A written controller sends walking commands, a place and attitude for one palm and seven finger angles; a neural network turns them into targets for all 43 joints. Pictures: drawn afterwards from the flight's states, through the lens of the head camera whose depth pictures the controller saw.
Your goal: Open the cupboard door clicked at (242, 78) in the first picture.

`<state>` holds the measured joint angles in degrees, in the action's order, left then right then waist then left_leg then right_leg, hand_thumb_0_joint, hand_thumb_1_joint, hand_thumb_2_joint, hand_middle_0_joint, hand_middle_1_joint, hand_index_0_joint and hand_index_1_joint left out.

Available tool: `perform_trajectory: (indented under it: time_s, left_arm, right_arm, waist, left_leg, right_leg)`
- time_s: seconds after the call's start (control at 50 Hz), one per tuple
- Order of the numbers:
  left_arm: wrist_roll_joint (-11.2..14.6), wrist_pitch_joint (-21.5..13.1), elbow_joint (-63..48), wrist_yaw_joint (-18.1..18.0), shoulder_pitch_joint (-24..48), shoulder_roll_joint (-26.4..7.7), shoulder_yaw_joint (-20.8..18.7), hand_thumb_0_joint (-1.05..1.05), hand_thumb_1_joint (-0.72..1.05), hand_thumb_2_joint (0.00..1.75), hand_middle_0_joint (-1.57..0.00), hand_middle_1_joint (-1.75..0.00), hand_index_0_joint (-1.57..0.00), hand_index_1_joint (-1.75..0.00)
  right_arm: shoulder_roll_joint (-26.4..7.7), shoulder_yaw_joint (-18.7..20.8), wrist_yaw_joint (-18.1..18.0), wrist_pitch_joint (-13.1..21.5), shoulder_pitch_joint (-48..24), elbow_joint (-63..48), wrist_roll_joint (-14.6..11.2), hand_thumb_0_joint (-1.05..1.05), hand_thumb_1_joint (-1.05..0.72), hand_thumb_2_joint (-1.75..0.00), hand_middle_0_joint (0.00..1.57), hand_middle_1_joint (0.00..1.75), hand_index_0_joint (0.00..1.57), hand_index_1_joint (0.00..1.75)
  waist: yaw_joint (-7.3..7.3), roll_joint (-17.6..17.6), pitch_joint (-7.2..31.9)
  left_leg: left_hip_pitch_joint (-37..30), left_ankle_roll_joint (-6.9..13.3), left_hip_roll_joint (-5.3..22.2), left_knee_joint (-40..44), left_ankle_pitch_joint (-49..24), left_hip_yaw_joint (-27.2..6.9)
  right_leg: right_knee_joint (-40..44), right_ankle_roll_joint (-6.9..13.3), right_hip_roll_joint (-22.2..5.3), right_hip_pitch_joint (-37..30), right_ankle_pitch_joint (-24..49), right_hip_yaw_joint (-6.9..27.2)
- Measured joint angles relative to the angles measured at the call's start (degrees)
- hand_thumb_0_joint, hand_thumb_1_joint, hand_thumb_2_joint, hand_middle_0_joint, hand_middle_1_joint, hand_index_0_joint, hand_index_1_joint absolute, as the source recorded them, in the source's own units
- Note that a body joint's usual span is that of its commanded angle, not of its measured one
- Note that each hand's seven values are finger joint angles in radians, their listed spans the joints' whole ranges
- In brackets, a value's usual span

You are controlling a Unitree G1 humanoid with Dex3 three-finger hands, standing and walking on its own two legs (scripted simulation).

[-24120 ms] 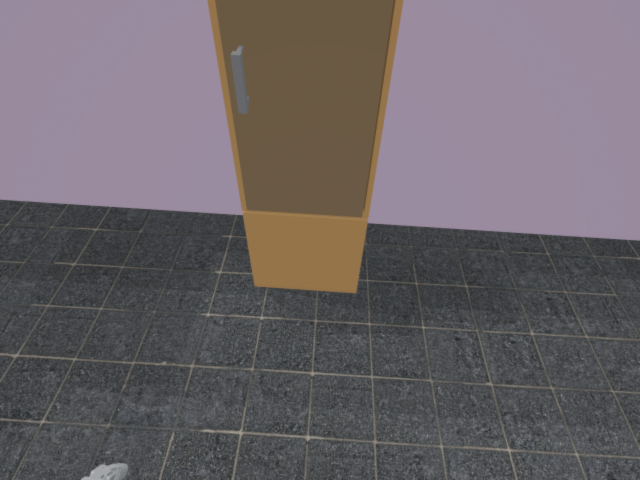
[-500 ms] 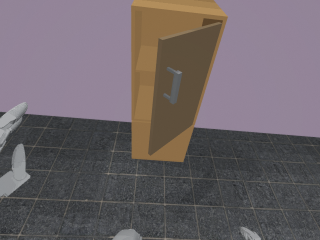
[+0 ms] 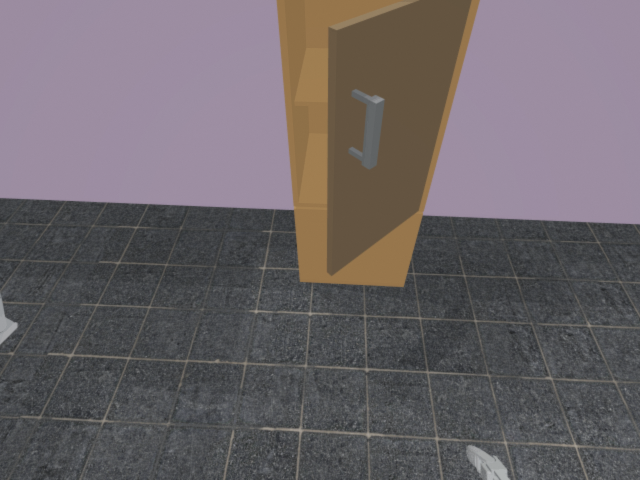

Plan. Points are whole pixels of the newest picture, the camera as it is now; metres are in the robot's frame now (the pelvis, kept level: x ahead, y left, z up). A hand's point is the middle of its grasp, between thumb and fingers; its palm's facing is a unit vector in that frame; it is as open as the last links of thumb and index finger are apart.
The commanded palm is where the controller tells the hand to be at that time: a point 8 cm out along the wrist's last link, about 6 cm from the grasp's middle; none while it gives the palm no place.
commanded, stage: stop stepping back and stand still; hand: left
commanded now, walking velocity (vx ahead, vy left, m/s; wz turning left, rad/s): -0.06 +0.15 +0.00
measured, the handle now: (363, 129) +0.66 -0.03 +0.09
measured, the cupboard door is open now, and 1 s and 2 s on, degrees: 46 46 46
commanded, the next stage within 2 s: let the arm hang, fingers relaxed in 0.74 s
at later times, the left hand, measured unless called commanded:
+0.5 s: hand (58, 296) +0.24 +0.27 +0.17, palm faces +0.39 -0.76 -0.52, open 7.4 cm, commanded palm +0.18 +0.30 +0.19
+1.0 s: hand (119, 427) +0.19 +0.28 -0.05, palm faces +0.08 -0.90 -0.44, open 7.4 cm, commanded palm none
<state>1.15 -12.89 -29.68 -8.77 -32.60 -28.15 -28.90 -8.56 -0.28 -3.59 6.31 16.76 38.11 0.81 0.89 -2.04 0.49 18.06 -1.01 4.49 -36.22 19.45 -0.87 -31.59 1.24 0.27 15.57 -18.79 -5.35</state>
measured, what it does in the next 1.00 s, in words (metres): steps on the spot: left foot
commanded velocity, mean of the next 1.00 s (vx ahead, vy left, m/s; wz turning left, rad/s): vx -0.02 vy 0.02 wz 0.00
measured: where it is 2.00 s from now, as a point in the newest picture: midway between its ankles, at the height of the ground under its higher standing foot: outside the picture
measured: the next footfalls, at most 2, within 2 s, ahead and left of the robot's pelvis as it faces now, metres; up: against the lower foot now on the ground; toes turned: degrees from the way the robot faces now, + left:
left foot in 0.26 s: +0.11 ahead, +0.13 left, +0.00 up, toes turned +3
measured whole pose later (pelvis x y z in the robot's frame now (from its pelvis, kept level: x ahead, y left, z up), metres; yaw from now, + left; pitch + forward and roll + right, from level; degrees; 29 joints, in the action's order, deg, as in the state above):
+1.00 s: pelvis +0.01 +0.03 +0.00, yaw +2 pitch +1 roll -1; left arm -1.7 1.0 23.3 -0.4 -16.0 -18.7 -5.8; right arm -17.9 0.8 0.7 2.1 7.4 47.7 1.1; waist -0.8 -4.9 0.9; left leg 21.3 1.8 -0.3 -32.4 12.0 1.5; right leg -32.1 -0.4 -2.3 13.9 -18.9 -5.7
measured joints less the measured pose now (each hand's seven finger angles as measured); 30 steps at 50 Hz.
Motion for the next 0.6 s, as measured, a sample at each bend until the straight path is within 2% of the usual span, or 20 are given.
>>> perform_trajectory:
  time_s: [0.02,0.06,0.1,0.14,0.18,0.22,0.26,0.34,0.42,0.48,0.6]
  left_arm:
    - [0.2,0.5,2.0,0.0,1.5,1.2,0.7,0.01,0.88,0.9,-0.21,-0.3,-0.21,-0.3]
    - [0.5,1.4,5.9,0.3,3.7,4.1,2.9,0.01,0.88,0.9,-0.21,-0.3,-0.21,-0.3]
    - [0.7,2.1,8.3,0.6,3.7,6.6,4.7,0.01,0.88,0.9,-0.21,-0.3,-0.21,-0.3]
    - [0.7,2.4,8.3,0.7,2.3,8.3,6.0,0.02,0.89,0.9,-0.21,-0.3,-0.21,-0.3]
    - [0.6,2.1,6.2,0.8,0.9,8.7,7.2,0.02,0.88,0.9,-0.21,-0.3,-0.21,-0.3]
    - [0.5,1.4,2.8,0.8,0.2,8.0,7.9,0.02,0.88,0.9,-0.21,-0.3,-0.21,-0.3]
    - [0.7,0.3,-0.7,0.6,-0.3,6.5,7.5,0.02,0.88,0.9,-0.21,-0.3,-0.21,-0.3]
    - [0.9,-1.5,-1.8,0.4,0.6,3.0,4.3,0.02,0.88,0.9,-0.21,-0.3,-0.22,-0.3]
    - [1.1,-1.2,1.9,0.6,1.5,2.4,2.2,0.02,0.88,0.9,-0.21,-0.3,-0.21,-0.3]
    - [1.5,0.1,3.5,0.9,1.1,3.5,3.1,0.02,0.88,0.9,-0.21,-0.3,-0.21,-0.3]
    - [1.6,2.8,1.8,1.7,-0.6,5.8,7.5,0.02,0.88,0.9,-0.21,-0.3,-0.21,-0.3]
  right_arm:
    - [-1.1,0.4,0.0,-0.5,-1.3,0.9,-0.3,0.01,-0.9,-0.9,0.21,0.3,0.21,0.3]
    - [-2.9,1.3,0.1,-1.1,-3.5,3.0,-0.7,0.01,-0.9,-0.9,0.21,0.3,0.21,0.3]
    - [-4.1,1.9,0.3,-1.4,-4.8,3.9,-1.0,0.01,-0.9,-0.9,0.21,0.3,0.21,0.3]
    - [-4.7,2.1,-0.1,-1.4,-5.6,3.2,-1.0,0.02,-0.9,-0.9,0.21,0.3,0.21,0.3]
    - [-5.1,2.2,-0.7,-0.7,-5.9,1.5,-0.9,0.02,-0.9,-0.9,0.21,0.3,0.21,0.3]
    - [-5.7,2.4,-1.3,0.1,-6.1,-0.2,-0.7,0.02,-0.9,-0.9,0.21,0.3,0.21,0.3]
    - [-6.4,2.8,-1.5,0.5,-6.3,-1.8,-0.6,0.01,-0.9,-0.9,0.21,0.3,0.21,0.3]
    - [-5.7,3.4,-1.3,0.0,-7.4,-3.4,-1.2,0.01,-0.9,-0.9,0.2,0.3,0.2,0.3]
    - [-4.9,2.5,-0.7,0.1,-8.4,-4.7,-1.5,0.01,-0.9,-0.9,0.2,0.3,0.2,0.3]
    - [-4.1,1.6,-0.2,-0.1,-8.8,-4.7,-1.6,0.01,-0.9,-0.9,0.2,0.3,0.2,0.3]
    - [-2.5,-0.1,-0.2,-0.6,-7.2,-3.7,-1.2,0.01,-0.9,-0.9,0.21,0.3,0.21,0.3]
  waist:
    - [0.02,-1.5,-0.7]
    - [-0.46,-3.1,-2.0]
    - [-0.69,-2.4,-2.4]
    - [-1.18,-0.8,-2.9]
    - [-1.66,0.6,-3.6]
    - [-1.9,1.5,-4.3]
    - [-1.89,1.5,-4.7]
    - [-0.98,3.2,-4.1]
    - [-0.83,1.7,-3.8]
    - [-0.63,0.9,-3.9]
    - [-0.24,1.3,-4.0]
  left_leg:
    - [1.9,0.7,-0.1,-5.3,2.3,-0.9]
    - [5.4,0.7,-1.6,-16.4,4.3,-1.4]
    - [6.7,0.4,-2.9,-20.9,3.4,0.2]
    - [5.7,0.5,-3.2,-17.9,2.4,2.2]
    - [3.7,0.9,-3.1,-11.0,0.8,3.2]
    - [1.3,1.1,-3.0,-3.5,-2.5,3.4]
    - [-1.5,1.2,-2.7,3.3,-8.8,2.8]
    - [-2.4,0.5,-3.0,4.7,-5.3,3.5]
    - [-1.7,0.6,-2.5,6.2,-6.2,3.3]
    - [-1.4,0.7,-2.3,6.9,-6.6,3.4]
    - [-1.9,1.2,-2.9,8.0,-7.2,3.5]
  right_leg:
    - [-1.3,0.6,0.4,0.4,1.9,-0.3]
    - [-2.5,1.2,0.3,-0.3,0.8,-0.8]
    - [-1.6,1.2,-0.4,-1.8,-0.2,0.0]
    - [-0.7,1.1,-1.1,-3.3,-0.2,0.9]
    - [0.1,1.1,-1.4,-4.6,-0.3,1.1]
    - [0.1,0.9,-1.2,-5.6,-0.8,0.7]
    - [-0.9,0.6,-0.5,-6.1,-1.9,0.2]
    - [-0.9,0.3,-0.9,-6.0,-2.5,0.8]
    - [2.8,-0.1,-0.2,-6.2,-0.4,0.7]
    - [4.3,-0.2,0.0,-6.2,0.6,0.9]
    - [5.4,-0.6,-0.5,-6.8,1.1,0.8]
